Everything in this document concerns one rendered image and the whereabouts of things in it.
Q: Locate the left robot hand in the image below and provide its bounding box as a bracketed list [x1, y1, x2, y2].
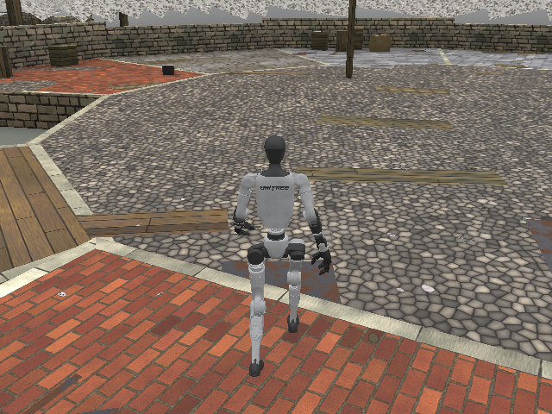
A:
[235, 221, 254, 235]

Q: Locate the robot left upper arm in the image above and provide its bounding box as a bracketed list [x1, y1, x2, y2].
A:
[235, 173, 258, 219]

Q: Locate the robot right forearm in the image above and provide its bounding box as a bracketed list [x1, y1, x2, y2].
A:
[309, 208, 329, 252]

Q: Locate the robot right thigh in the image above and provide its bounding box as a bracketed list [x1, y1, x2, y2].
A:
[287, 239, 305, 286]

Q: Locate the robot left forearm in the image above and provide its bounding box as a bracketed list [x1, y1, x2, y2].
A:
[233, 206, 245, 229]

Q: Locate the right robot hand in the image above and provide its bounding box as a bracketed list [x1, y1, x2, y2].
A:
[311, 250, 332, 275]

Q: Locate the robot right upper arm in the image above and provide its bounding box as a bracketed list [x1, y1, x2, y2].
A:
[293, 172, 317, 222]

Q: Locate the robot head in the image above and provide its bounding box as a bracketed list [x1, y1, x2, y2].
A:
[260, 135, 290, 177]

